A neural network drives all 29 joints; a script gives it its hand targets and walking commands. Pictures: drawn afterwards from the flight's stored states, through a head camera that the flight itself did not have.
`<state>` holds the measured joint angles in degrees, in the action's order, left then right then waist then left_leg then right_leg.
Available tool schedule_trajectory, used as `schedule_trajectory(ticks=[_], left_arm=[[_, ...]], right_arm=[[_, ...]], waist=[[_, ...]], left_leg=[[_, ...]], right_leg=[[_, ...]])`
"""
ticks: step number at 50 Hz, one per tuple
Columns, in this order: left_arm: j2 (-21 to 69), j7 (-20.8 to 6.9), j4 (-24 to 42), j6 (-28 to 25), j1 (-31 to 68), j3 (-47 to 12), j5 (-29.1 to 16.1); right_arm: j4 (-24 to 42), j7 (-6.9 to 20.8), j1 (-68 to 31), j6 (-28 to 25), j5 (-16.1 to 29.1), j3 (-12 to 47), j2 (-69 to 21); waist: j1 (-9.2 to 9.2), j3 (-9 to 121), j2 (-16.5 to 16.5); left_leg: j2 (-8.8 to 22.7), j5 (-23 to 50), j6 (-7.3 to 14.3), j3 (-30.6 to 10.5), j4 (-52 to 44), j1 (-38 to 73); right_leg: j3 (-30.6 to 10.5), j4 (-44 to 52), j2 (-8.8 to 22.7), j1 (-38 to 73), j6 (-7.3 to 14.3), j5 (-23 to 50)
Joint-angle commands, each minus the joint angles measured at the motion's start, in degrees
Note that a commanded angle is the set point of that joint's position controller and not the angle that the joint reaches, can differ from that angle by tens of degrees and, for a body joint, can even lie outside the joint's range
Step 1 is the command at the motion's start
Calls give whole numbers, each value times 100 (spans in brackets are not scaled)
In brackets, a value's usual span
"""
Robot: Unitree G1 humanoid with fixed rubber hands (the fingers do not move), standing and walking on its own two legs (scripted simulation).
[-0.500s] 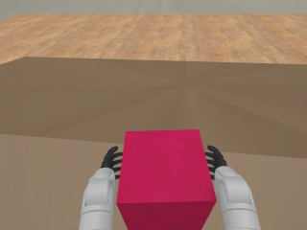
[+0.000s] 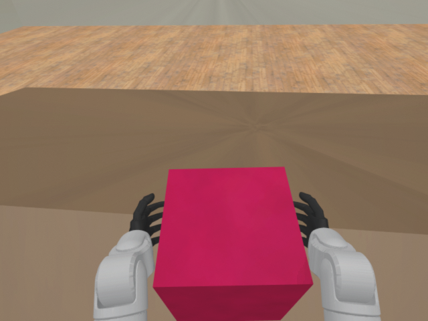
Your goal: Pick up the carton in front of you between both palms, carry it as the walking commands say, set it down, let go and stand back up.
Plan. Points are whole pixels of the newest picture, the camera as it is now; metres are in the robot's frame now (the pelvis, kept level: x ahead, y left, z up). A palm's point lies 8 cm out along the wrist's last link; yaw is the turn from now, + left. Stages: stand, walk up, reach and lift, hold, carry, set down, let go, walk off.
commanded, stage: carry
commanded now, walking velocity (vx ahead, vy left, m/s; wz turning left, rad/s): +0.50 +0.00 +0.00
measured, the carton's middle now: (227, 249) +0.29 +0.00 +0.04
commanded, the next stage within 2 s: none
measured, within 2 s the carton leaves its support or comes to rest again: neither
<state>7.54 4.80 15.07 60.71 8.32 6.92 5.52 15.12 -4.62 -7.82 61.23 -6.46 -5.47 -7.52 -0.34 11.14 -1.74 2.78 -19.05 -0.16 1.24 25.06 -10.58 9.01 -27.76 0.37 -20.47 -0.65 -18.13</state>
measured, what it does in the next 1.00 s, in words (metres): walks ahead: right foot, then left foot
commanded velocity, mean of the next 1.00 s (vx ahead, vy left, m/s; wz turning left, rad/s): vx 0.50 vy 0.00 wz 0.00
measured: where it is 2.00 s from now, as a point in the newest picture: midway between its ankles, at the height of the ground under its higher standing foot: (203, 195)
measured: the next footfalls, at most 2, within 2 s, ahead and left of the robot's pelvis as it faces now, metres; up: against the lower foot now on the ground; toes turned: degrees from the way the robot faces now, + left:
right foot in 0.02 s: +0.08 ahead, -0.10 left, +0.00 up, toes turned -8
left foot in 0.36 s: +0.35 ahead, +0.14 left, +0.00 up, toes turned +14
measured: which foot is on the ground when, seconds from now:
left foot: down 0.00-0.02, up 0.04-0.34, down 0.36-0.88, up 0.90-1.00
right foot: up 0.00-0.00, down 0.02-0.36, up 0.38-0.84, down 0.86-1.00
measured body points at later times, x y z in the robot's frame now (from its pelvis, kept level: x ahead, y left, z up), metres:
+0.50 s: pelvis +0.28 +0.06 -0.01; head +0.26 +0.07 +0.44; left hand +0.53 +0.21 +0.07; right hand +0.51 -0.09 +0.07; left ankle +0.31 +0.13 -0.74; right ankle +0.16 -0.06 -0.65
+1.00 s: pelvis +0.60 +0.03 -0.01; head +0.61 +0.02 +0.44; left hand +0.85 +0.20 +0.06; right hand +0.87 -0.10 +0.06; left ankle +0.48 +0.14 -0.64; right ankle +0.66 -0.04 -0.74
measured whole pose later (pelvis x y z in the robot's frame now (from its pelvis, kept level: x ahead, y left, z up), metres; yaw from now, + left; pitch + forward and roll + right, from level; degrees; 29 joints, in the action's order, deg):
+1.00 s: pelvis +0.60 +0.03 -0.01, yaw +4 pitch +4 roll +0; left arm 7.3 7.7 25.4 67.0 1.6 3.6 1.6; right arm 27.4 -8.3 -1.1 69.1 -2.2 -3.6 -7.2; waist 2.4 4.3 -1.4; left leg 4.5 -20.9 1.8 3.0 70.9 -25.1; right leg 15.3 -29.9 2.5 -22.3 5.0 -11.7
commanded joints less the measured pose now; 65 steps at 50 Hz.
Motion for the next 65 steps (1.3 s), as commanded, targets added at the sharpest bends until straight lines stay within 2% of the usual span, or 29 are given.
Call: schedule_trajectory(ticks=[1,2,3,4,6,10,15,17,18,19,20,21,24,28,33,38,40,42,43,44,45,46,47,48,49,51,54,62,65], left_arm=[[4639,-495,678,358,1776,-3782,-1578],[4488,-402,792,447,1555,-3675,-1513],[4451,-308,801,519,1506,-3542,-1439],[4508,-241,1020,579,1449,-3475,-1430],[4686,-164,1474,655,1646,-3550,-1538],[4462,-65,1824,706,1685,-3767,-1827],[3940,2,1900,750,1336,-3814,-1955],[3784,8,1949,786,1303,-3814,-1969],[3682,12,1954,808,1249,-3799,-1977],[3565,13,2033,853,1242,-3796,-1986],[3563,4,2130,893,1312,-3856,-2017],[3683,-35,2113,894,1324,-3932,-2056],[4392,-252,2034,762,1315,-4003,-1982],[4534,-305,1855,575,1063,-3933,-1620],[4174,-171,1787,624,814,-3826,-1405],[3966,-146,1953,794,932,-3896,-1587],[3913,-162,1996,828,1019,-3903,-1673],[3900,-178,1958,826,961,-3879,-1741],[3884,-181,1942,813,964,-3840,-1754],[3808,-185,1898,787,1113,-3808,-1758],[3924,-198,1803,748,1069,-3823,-1844],[4061,-242,1925,718,1238,-3860,-1922],[4266,-280,1896,654,1435,-3948,-1979],[4411,-312,1847,582,1666,-4004,-2002],[4474,-330,1780,509,1888,-4048,-2018],[4409,-336,1576,387,2170,-4061,-2014],[4023,-261,1089,255,2432,-3854,-1914],[3122,322,-117,61,3667,-2920,-1426],[3147,497,-568,16,4253,-2646,-1304]], right_arm=[[943,486,-1996,282,1657,3663,-4475],[1236,435,-2015,418,1763,3704,-4409],[1506,393,-2279,544,1886,3758,-4310],[1616,368,-2361,621,2034,3838,-4380],[1661,338,-2206,661,2149,3760,-4520],[1702,109,-1693,647,1962,3563,-4397],[1740,-153,-1107,657,1648,3283,-3883],[1747,-188,-984,669,1616,3229,-3728],[1733,-196,-901,680,1605,3195,-3653],[1737,-210,-815,689,1580,3158,-3527],[1725,-200,-869,687,1597,3187,-3514],[1835,-151,-848,681,1703,3250,-3696],[2205,111,-1413,553,1939,3712,-4440],[2288,375,-1655,484,2173,4091,-4466],[2079,406,-1320,575,2133,3975,-3983],[1940,280,-1022,726,1894,3684,-3787],[1977,235,-1077,753,1845,3656,-3768],[2076,195,-1155,764,1833,3683,-3756],[2112,170,-1220,761,1824,3695,-3693],[2266,144,-1348,770,1834,3761,-3694],[2334,156,-1517,763,1894,3825,-3701],[2222,169,-1621,706,1924,3904,-3913],[2152,199,-1704,643,1883,3870,-4082],[1985,219,-1811,575,1862,3828,-4241],[1815,222,-1885,499,1805,3781,-4345],[1487,168,-1975,362,1632,3681,-4331],[1053,-12,-2245,216,1395,3427,-4018],[51,-509,-3828,16,1314,2730,-3130],[-406,-582,-4439,-41,1332,2373,-3041]], waist=[[42,1077,47],[167,1137,1421],[213,739,1775],[217,475,1231],[170,429,524],[138,244,790],[150,47,1012],[54,295,795],[-27,608,563],[-126,788,-475],[-130,946,-1621],[-114,875,-1240],[-70,827,-45],[-50,615,-294],[-77,124,-484],[-108,-408,-677],[-80,-394,-743],[71,128,-574],[177,592,-216],[264,1199,1178],[361,1142,2121],[251,1055,1599],[236,1116,1060],[212,980,505],[160,914,351],[205,857,557],[183,528,767],[348,-11,930],[146,138,1008]], left_leg=[[491,-104,337,35,704,-1372],[54,-663,31,644,2190,-2880],[-64,-1168,67,507,2834,-3891],[239,-1329,123,189,3277,-4080],[485,-900,96,129,3317,-4044],[289,368,-79,597,1750,-2885],[-6,1338,27,1188,538,-1370],[-268,1099,126,1546,394,-91],[-144,752,171,1355,385,951],[1144,-669,511,-809,-517,1737],[2328,-905,1223,-3067,-1280,2477],[2383,-360,1343,-3114,-1350,2266],[1962,547,1007,-1725,-1299,1234],[1544,371,780,-502,-1675,745],[1220,1561,721,277,-1663,1004],[1125,2386,660,687,-1460,1298],[1114,3176,587,856,-1002,1399],[840,4070,368,1322,484,991],[649,3242,200,1308,1642,106],[111,1778,-98,1110,3601,-1650],[-490,-762,-130,630,4721,-2794],[-84,-766,64,47,5432,-3092],[127,-559,218,-88,5552,-3131],[335,-224,293,-140,5266,-3029],[472,70,303,-204,4841,-2830],[410,369,288,19,4341,-2635],[433,719,185,209,3403,-2923],[92,1713,349,771,1147,-2609],[-115,1465,551,876,857,-1890]], right_leg=[[-528,891,525,2705,150,305],[-2585,1315,1883,3589,704,-803],[-3766,1501,2615,3618,1364,-614],[-3745,1530,2681,3234,1541,-194],[-2913,1700,2373,2826,1283,-302],[-1238,1950,1641,1965,800,199],[-423,1513,1421,1363,553,924],[66,419,1145,946,331,1634],[336,-584,916,460,176,1810],[407,-2186,490,-640,-115,950],[44,-3709,-28,-2010,-201,-928],[-619,-4443,334,-2402,-21,-1020],[-884,-4307,897,-2154,202,-74],[-533,-2859,748,-1740,117,566],[-24,-1128,523,-1752,64,1379],[333,-362,386,-1516,189,1590],[485,-203,288,-1057,310,1446],[927,8,-214,583,347,999],[336,-25,159,1931,376,675],[-2421,572,1827,3363,1152,-675],[-4084,1503,2393,3579,1557,-125],[-3469,1341,2375,3424,1504,688],[-2985,1124,2223,3095,1416,1145],[-2465,1113,2085,2584,1241,1246],[-2039,1260,1953,2137,1058,980],[-1472,1450,1747,1756,923,475],[-1041,1657,1661,1597,1046,366],[-291,1245,1278,1909,932,1751],[-139,567,1311,2098,738,2724]])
